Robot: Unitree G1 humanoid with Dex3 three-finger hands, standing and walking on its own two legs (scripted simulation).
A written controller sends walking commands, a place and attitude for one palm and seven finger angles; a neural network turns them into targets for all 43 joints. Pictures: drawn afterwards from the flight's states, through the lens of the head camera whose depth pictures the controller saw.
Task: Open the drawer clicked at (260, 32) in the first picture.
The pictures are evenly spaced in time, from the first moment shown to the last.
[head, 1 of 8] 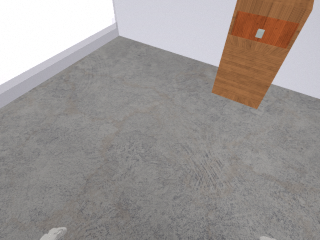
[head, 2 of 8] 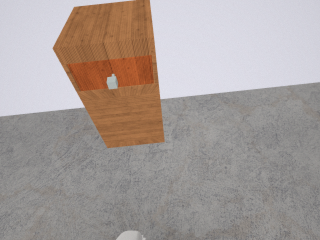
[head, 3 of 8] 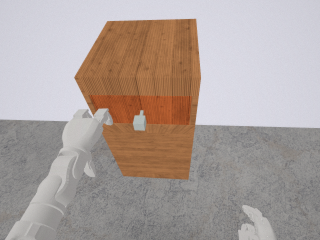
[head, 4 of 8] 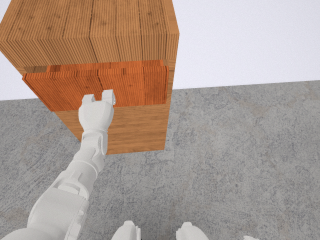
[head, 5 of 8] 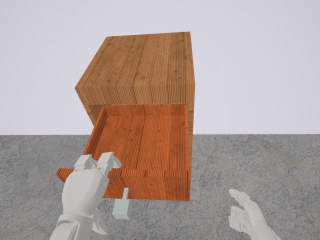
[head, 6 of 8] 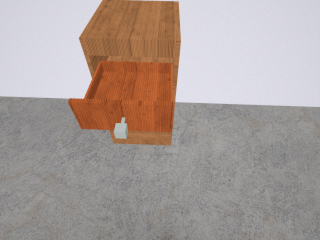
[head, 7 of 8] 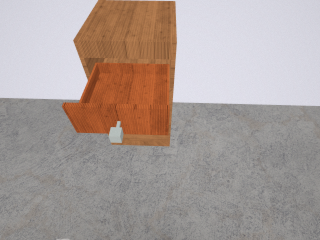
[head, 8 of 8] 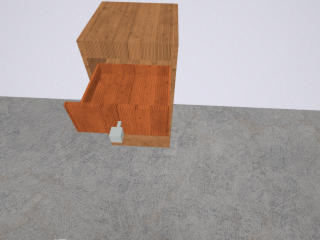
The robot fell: no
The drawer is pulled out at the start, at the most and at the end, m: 0.00 0.30 0.30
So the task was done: yes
